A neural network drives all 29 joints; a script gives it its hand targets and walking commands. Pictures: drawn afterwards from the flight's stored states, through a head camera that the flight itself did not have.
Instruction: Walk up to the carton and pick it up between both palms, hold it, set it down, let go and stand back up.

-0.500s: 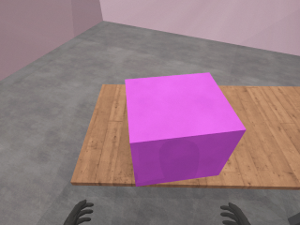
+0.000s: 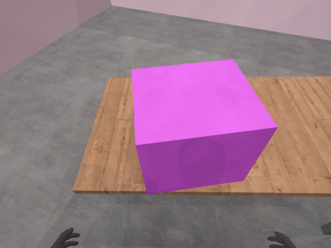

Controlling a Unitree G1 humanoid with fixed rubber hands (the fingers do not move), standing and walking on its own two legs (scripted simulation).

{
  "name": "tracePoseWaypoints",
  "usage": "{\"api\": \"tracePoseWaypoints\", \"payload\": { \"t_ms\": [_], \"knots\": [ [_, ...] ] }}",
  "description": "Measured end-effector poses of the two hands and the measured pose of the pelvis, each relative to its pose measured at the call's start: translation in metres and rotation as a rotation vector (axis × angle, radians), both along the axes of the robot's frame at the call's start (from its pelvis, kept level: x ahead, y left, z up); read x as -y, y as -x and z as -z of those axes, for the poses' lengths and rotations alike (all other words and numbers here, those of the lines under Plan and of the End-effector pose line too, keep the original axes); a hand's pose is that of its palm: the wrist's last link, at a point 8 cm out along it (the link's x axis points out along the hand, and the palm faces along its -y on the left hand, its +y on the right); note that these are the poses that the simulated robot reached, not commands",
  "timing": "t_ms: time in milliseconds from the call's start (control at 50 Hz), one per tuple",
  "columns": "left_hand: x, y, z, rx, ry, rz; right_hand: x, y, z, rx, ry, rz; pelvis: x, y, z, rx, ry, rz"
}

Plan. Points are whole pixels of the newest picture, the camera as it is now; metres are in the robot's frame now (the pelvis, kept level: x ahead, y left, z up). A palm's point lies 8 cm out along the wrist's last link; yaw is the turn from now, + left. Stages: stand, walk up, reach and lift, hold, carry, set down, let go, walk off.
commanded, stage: stand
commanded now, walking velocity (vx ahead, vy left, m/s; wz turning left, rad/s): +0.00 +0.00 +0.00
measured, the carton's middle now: (189, 127) +0.44 -0.04 +0.03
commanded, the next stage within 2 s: walk up in 0.78 s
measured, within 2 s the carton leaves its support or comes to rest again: neither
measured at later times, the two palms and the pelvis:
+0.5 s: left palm out of the picture +0.09 +0.27 -0.09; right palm out of the picture +0.10 -0.31 -0.09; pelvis -0.01 -0.02 +0.01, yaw +0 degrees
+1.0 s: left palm out of the picture +0.10 +0.27 -0.08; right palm out of the picture +0.06 -0.30 -0.09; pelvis -0.02 -0.02 +0.03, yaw -1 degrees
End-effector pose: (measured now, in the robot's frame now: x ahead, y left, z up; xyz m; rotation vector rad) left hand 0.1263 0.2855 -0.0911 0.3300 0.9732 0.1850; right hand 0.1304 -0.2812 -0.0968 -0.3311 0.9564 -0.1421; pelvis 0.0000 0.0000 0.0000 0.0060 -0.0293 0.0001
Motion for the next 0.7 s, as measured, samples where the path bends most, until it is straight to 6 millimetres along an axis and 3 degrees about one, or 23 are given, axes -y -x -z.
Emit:
{"api": "tracePoseWaypoints", "payload": {
  "t_ms": [160, 340, 500, 700],
  "knots": [
    [0.007, -0.002, -0.001, 0.005, 0.008, -0.007, 0.005, 0.005, -0.002, -0.004, -0.01, 0.007, 0.008, 0.001, -0.002, 0.013, 0.001, -0.004],
    [0.013, 0.016, -0.002, -0.041, 0.006, -0.021, 0.017, 0.012, -0.002, -0.025, -0.013, 0.023, 0.017, 0.007, -0.008, 0.018, -0.004, -0.002],
    [0.017, 0.032, -0.002, -0.107, -0.004, -0.019, 0.027, 0.033, -0.002, -0.08, -0.019, 0.06, 0.022, 0.012, -0.014, 0.022, -0.009, 0.004],
    [0.017, 0.029, -0.009, -0.1, -0.003, -0.013, 0.025, 0.052, -0.002, -0.133, -0.033, 0.081, 0.024, 0.014, -0.021, 0.035, -0.003, 0.012]
  ]
}}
